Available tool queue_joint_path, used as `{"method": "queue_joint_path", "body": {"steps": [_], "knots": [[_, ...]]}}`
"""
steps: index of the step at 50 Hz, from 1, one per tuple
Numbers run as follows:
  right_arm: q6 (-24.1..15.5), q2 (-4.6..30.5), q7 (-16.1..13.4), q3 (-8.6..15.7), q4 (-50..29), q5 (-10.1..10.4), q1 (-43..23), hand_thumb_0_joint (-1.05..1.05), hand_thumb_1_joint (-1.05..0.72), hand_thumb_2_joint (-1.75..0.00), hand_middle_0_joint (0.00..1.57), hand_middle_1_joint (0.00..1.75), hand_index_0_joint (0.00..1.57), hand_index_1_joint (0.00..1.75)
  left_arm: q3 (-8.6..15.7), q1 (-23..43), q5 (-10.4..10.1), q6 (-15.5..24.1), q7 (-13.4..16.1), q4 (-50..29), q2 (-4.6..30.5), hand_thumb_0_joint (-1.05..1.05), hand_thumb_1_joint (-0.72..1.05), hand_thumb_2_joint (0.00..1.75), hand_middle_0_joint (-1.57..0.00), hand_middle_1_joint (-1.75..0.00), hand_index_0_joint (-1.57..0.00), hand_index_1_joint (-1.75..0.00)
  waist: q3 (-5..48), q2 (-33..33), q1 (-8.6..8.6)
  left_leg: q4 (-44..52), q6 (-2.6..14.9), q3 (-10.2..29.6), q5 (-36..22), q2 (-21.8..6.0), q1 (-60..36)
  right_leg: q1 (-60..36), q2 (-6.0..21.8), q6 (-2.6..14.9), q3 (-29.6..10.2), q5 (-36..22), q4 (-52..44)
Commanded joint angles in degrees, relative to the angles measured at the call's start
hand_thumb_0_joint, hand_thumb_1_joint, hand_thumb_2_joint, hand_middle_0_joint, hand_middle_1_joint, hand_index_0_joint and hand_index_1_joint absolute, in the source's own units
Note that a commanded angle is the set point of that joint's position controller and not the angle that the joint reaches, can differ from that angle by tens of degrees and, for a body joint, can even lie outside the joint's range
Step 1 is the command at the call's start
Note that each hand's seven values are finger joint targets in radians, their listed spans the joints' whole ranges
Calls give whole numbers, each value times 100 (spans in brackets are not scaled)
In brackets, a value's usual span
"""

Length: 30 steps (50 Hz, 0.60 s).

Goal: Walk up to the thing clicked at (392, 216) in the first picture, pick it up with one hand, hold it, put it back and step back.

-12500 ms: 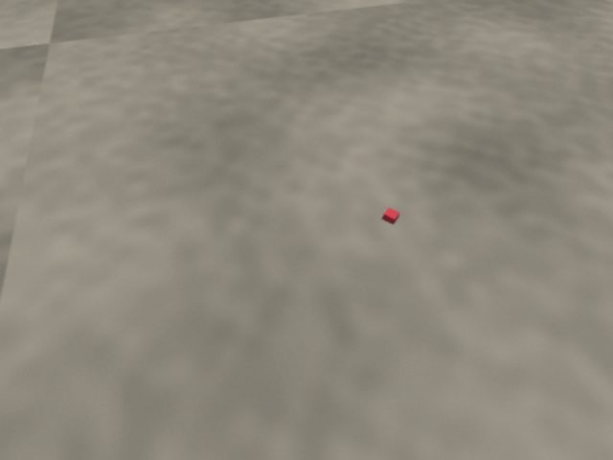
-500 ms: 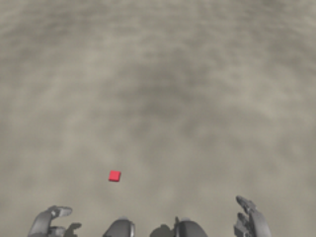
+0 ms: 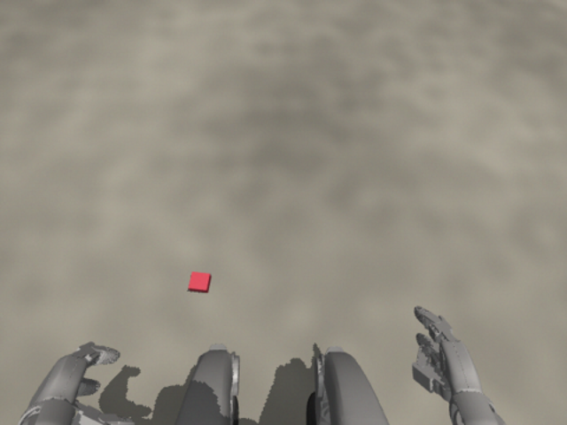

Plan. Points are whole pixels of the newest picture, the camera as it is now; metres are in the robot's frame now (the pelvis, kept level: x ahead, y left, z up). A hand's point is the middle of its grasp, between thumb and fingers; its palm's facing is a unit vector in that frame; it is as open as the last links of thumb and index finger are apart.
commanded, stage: rise first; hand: left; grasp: from above
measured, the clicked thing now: (200, 282) +0.46 +0.22 -0.61
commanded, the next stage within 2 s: none
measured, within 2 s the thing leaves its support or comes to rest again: neither
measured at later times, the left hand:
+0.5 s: hand (139, 322) +0.30 +0.29 -0.34, palm faces -0.53 -0.30 -0.79, open 11.9 cm
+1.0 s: hand (155, 300) +0.37 +0.29 -0.43, palm faces -0.49 -0.03 -0.87, open 11.9 cm
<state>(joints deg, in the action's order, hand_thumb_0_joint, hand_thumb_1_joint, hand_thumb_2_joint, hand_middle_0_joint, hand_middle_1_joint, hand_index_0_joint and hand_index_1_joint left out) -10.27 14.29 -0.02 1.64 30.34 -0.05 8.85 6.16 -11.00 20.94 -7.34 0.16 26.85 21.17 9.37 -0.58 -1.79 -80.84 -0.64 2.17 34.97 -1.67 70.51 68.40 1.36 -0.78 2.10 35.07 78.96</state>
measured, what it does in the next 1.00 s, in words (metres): lowers itself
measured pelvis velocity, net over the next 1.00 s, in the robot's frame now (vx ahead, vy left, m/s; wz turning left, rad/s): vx -0.08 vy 0.01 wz -0.10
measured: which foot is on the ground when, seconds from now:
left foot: down 0.00-1.00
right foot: down 0.00-1.00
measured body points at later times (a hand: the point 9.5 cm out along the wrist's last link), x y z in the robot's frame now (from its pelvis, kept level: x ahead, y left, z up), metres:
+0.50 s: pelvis -0.07 +0.00 -0.20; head +0.15 +0.01 +0.19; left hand +0.32 +0.31 -0.29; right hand +0.06 -0.28 -0.34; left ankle +0.02 +0.12 -0.60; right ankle +0.02 -0.13 -0.60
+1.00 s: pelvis -0.08 +0.01 -0.28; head +0.15 +0.06 +0.10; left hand +0.39 +0.29 -0.38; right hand -0.01 -0.28 -0.40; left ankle +0.02 +0.12 -0.60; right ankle +0.02 -0.13 -0.60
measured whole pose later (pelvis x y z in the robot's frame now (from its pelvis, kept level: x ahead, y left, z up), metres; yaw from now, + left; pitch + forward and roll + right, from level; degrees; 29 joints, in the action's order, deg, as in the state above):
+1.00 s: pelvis -0.08 +0.01 -0.28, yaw -6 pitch +33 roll -8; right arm -0.6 15.2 6.5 -0.2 42.8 -6.4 6.7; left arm 6.8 46.1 71.2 22.0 15.7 72.8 44.3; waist 3.7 1.1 -8.6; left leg -134.7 0.0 7.1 37.9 -0.7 130.1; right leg 125.4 0.4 -2.0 3.8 37.8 130.2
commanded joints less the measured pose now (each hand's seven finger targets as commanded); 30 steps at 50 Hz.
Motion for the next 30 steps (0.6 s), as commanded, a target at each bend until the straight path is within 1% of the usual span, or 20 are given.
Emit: {"method": "queue_joint_path", "body": {"steps": [1,2,3,5,6,7,8,9,10,12,13,14,15,16,17,19,23,25,29,30], "knots": [[-359,928,-32,445,-435,26,-93,0,-98,-92,20,30,20,30,436,911,568,756,133,-83,1209,0,-26,69,-49,-65,-47,-68,1649,-285,-50,164,142,-56,-904,185,-311,174,-162,206,-88,-937,-55],[-377,961,-14,481,-403,33,-59,0,-98,-92,20,30,20,30,427,1058,665,910,131,-131,1268,0,-25,69,-50,-66,-48,-68,1914,-331,-44,15,140,-85,-967,191,-278,237,-174,213,-118,-1000,94],[-393,991,6,487,-358,34,-68,0,-98,-92,20,30,20,30,296,1217,777,1054,124,-186,1252,0,-25,69,-49,-67,-48,-68,2168,-396,-56,-130,126,-50,-1026,189,-213,412,-170,221,-122,-1048,291],[-402,1100,27,551,-262,39,-71,0,-97,-92,20,30,20,30,483,1460,978,1289,167,-253,1614,0,-24,69,-49,-68,-48,-70,2554,-610,53,-373,81,8,-1175,160,-189,780,-172,235,-94,-1100,667],[-387,1119,43,529,-193,47,-88,0,-97,-92,20,30,20,30,574,1518,1067,1382,219,-155,1757,0,-24,69,-48,-69,-47,-71,2696,-738,79,-545,71,32,-1411,151,-133,960,-164,242,-80,-1247,887],[-361,1151,58,536,-127,46,-68,0,-97,-92,20,30,20,30,556,1733,1217,1459,259,-16,1827,0,-25,70,-48,-69,-47,-71,2779,-682,52,-701,74,54,-1474,148,-6,1155,-173,246,-50,-1281,1046],[-336,1170,71,541,-62,54,-64,0,-97,-92,20,30,20,30,629,1879,1396,1526,322,171,1950,0,-27,72,-47,-70,-45,-72,2860,-655,85,-887,87,52,-1568,149,125,1325,-183,251,-37,-1329,1211],[-295,1182,81,551,1,56,-40,0,-98,-92,20,30,20,30,759,2044,1551,1574,398,364,2152,0,-27,72,-46,-71,-44,-72,2895,-617,121,-1084,110,-3,-1573,163,357,1405,-190,247,-42,-1358,1310],[-259,1181,95,558,51,54,-23,0,-97,-92,20,30,20,30,770,2344,1653,1620,440,509,2230,0,-25,71,-46,-71,-45,-72,2938,-518,82,-1254,137,-38,-1486,176,615,1482,-199,235,-47,-1329,1379],[-190,1210,136,575,160,29,5,0,-98,-92,20,30,20,30,856,2749,1846,1700,502,753,2421,0,-27,72,-44,-72,-44,-73,3047,-521,132,-1466,141,-22,-1312,178,895,1713,-180,242,-17,-1166,1602],[-159,1217,152,585,202,31,54,0,-98,-92,20,30,20,30,882,3006,1954,1749,507,794,2509,0,-28,73,-45,-72,-44,-73,3233,-572,168,-1591,141,-29,-1347,177,925,1793,-180,247,-6,-1153,1732],[-132,1227,155,616,234,15,96,0,-98,-92,20,30,20,30,861,3429,2062,1814,515,740,2646,0,-24,70,-47,-70,-46,-71,3435,-537,122,-1789,174,-104,-1217,187,1055,1784,-187,229,-27,-1098,1741],[-105,1223,166,620,281,7,165,0,-97,-92,20,30,20,30,803,3614,2148,1854,492,955,2662,0,-22,69,-48,-69,-47,-69,3462,-380,46,-1925,200,-130,-1101,194,1276,1731,-194,211,-18,-1038,1762],[-81,1215,171,613,357,-11,208,0,-99,-92,20,30,20,30,807,3824,2224,1916,478,1032,2763,0,-21,67,-50,-67,-50,-68,3543,-258,54,-2053,220,-166,-1005,195,1476,1658,-199,194,-22,-989,1802],[-52,1205,184,606,420,-20,267,0,-99,-92,20,30,20,30,683,3954,2342,1961,440,1241,2702,0,-21,68,-51,-66,-50,-67,3577,-190,-5,-2189,234,-193,-1015,193,1630,1673,-201,178,-31,-1034,1865],[13,1250,202,615,521,-40,379,0,-98,-92,20,30,20,30,677,4329,2550,2074,367,1640,2858,0,-21,68,-51,-66,-50,-67,3533,-30,-47,-2399,247,-200,-834,188,1979,1818,-200,168,6,-890,2019],[164,1311,256,597,654,-104,520,0,-98,-92,20,30,20,30,609,5030,2934,2350,305,1854,3124,0,-24,72,-47,-69,-46,-70,3621,-168,-84,-2713,254,-173,-459,163,2254,2224,-225,184,104,-509,2307],[234,1328,285,564,699,-141,537,0,-98,-92,20,30,20,30,711,5249,3122,2529,378,1979,3380,0,-24,71,-46,-69,-46,-69,3585,-316,-38,-2821,244,-157,-327,170,2395,2426,-247,203,150,-357,2494],[406,1326,367,462,791,-223,553,0,-94,-91,20,30,20,30,774,5709,3482,2883,631,2325,3620,0,-23,74,-42,-66,-41,-67,3367,-687,-110,-3008,226,-53,-157,173,2554,3001,-276,249,285,-175,2899],[451,1358,379,467,789,-246,569,0,-92,-90,20,30,20,30,886,5861,3584,2966,752,2314,3785,0,-21,75,-41,-65,-40,-66,3430,-725,-66,-3030,220,-5,-124,168,2464,3151,-281,263,322,-136,2976]]}}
